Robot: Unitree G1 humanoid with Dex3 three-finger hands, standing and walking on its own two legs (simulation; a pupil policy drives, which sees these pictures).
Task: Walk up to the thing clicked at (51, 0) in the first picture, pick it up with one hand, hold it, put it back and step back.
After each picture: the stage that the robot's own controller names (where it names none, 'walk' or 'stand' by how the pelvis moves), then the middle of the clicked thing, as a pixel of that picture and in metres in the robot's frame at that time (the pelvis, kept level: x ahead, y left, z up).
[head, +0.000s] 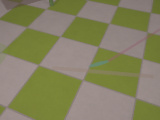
stand; (51, 1) +2.36 +0.45 -0.72
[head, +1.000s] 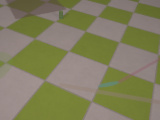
walk; (61, 14) +2.24 +0.24 -0.70
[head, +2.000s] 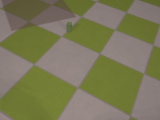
walk; (69, 27) +1.58 +0.06 -0.72
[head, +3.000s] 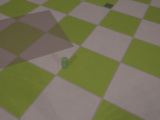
walk; (64, 63) +1.07 +0.14 -0.71
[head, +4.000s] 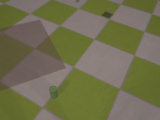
walk; (53, 92) +0.70 +0.20 -0.72
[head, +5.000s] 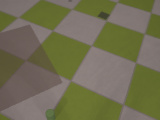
stand; (50, 115) +0.46 +0.19 -0.72
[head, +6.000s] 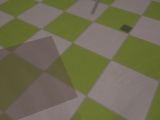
stand; out of the picture +0.39 +0.18 -0.72
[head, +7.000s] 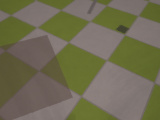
stand; out of the picture +0.37 +0.19 -0.71
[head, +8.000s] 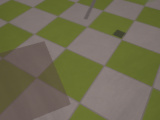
stand; out of the picture +0.34 +0.21 -0.72
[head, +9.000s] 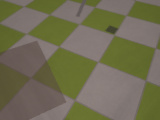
stand; out of the picture +0.35 +0.24 -0.73
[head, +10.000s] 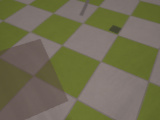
stand; out of the picture +0.35 +0.23 -0.73
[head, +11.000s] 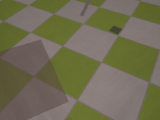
stand; out of the picture +0.35 +0.23 -0.73
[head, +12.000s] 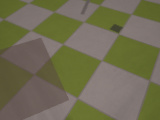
go down; out of the picture +0.36 +0.22 -0.72
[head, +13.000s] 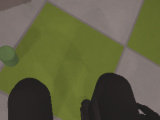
go down; (8, 57) +0.44 +0.25 -0.31
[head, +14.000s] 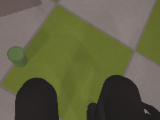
approach; (18, 57) +0.44 +0.25 -0.30
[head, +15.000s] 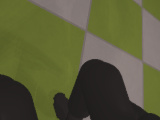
close in; out of the picture +0.42 +0.29 -0.23
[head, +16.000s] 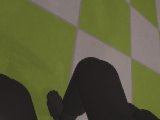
close; out of the picture +0.41 +0.30 -0.23
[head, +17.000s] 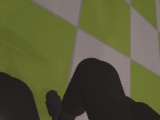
lift; out of the picture +0.39 +0.28 -0.23
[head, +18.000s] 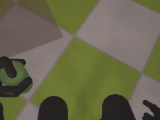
lift; (17, 78) +0.33 +0.21 -0.02
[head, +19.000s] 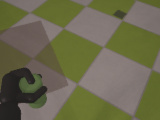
hold; (34, 91) +0.32 +0.17 -0.01
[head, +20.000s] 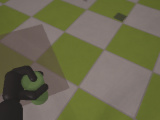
hold; (36, 88) +0.33 +0.17 +0.00
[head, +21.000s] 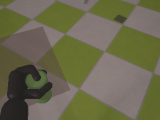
crouch; (40, 87) +0.34 +0.16 +0.00
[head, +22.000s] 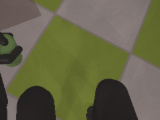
crouch; (8, 51) +0.44 +0.22 -0.11
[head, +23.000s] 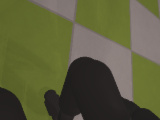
lower; out of the picture +0.42 +0.30 -0.23
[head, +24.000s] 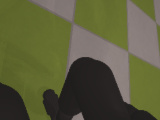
lower; out of the picture +0.42 +0.30 -0.23
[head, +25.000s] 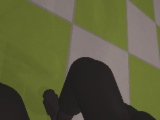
lower; out of the picture +0.42 +0.30 -0.23
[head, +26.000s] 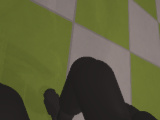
lower; out of the picture +0.42 +0.30 -0.23
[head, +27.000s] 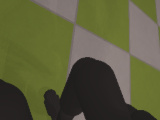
draw back; out of the picture +0.42 +0.29 -0.23
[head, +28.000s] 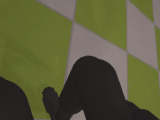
rise; out of the picture +0.42 +0.29 -0.23
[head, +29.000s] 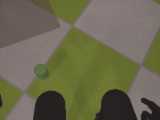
walk; (42, 72) +0.44 +0.21 -0.43
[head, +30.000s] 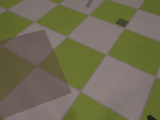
stand; out of the picture +0.37 +0.18 -0.66
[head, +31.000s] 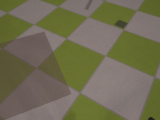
stand; out of the picture +0.38 +0.19 -0.67
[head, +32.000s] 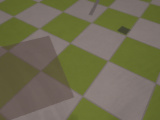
stand; out of the picture +0.38 +0.18 -0.71
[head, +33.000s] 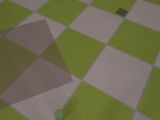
walk; (59, 115) +0.42 +0.16 -0.71
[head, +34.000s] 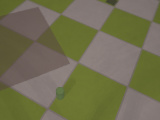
walk; (60, 93) +0.57 +0.12 -0.71
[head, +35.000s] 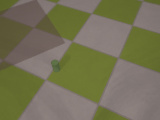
walk; (55, 66) +0.84 +0.28 -0.69
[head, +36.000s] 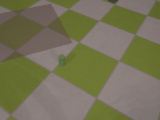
stand; (61, 60) +1.04 +0.19 -0.71
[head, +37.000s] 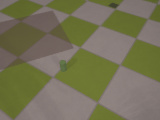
stand; (63, 65) +1.03 +0.20 -0.73
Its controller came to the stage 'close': yes
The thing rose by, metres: 0.71
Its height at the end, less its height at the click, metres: +0.00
